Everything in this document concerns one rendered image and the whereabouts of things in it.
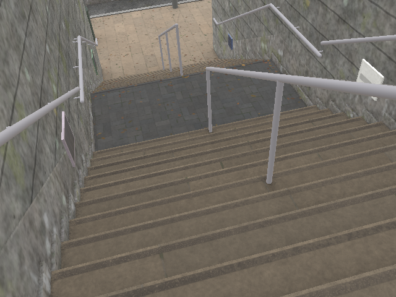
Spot stairs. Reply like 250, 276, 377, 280
50, 105, 396, 297
93, 59, 264, 92

